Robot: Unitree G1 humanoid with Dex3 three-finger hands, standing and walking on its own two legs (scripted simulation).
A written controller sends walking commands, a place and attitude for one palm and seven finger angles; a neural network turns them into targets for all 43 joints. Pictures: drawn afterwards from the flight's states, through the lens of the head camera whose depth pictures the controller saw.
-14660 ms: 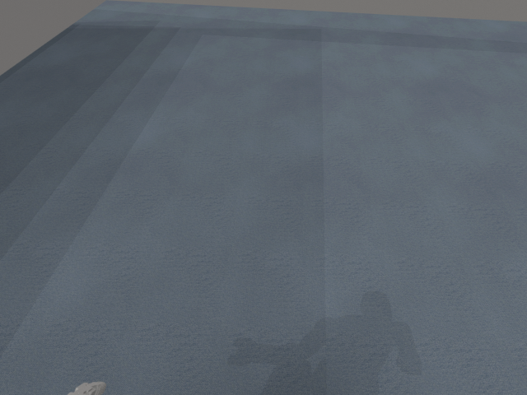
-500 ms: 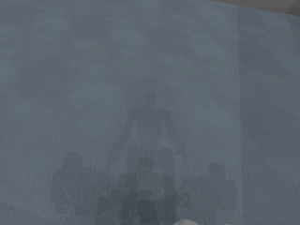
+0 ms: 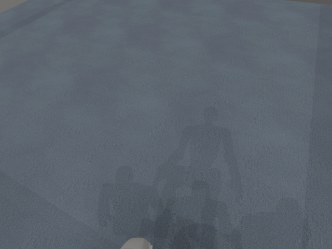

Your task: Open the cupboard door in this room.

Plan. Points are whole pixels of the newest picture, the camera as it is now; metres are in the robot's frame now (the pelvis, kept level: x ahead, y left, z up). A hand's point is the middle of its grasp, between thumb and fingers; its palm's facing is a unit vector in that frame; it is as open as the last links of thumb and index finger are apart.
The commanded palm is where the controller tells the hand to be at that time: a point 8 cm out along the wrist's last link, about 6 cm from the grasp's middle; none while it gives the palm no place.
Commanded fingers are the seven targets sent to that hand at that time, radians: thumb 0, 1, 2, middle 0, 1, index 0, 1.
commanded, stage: turn or walk to find it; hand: left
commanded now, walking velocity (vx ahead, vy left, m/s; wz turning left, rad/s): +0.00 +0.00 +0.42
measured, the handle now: out of the picture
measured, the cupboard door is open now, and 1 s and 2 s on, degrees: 0 0 0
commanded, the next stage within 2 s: none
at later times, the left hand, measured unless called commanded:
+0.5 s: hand out of the picture +0.00 +0.27 -0.17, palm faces +0.24 -0.94 -0.25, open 7.3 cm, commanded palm none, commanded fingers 0.00 0.90 0.90 -0.20 -0.30 -0.20 -0.30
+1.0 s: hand out of the picture -0.06 +0.18 -0.15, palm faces +0.42 -0.87 -0.27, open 7.3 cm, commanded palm none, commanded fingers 0.00 0.90 0.90 -0.20 -0.30 -0.20 -0.30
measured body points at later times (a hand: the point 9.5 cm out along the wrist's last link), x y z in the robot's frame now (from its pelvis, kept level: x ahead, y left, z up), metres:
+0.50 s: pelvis -0.02 +0.05 +0.00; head +0.00 +0.07 +0.45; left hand -0.01 +0.32 -0.15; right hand +0.11 -0.18 -0.13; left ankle -0.03 +0.14 -0.74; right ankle -0.01 -0.11 -0.67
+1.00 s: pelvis -0.03 -0.01 +0.00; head +0.01 -0.03 +0.45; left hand -0.08 +0.23 -0.13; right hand +0.10 -0.24 -0.16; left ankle -0.13 +0.13 -0.66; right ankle +0.00 -0.10 -0.74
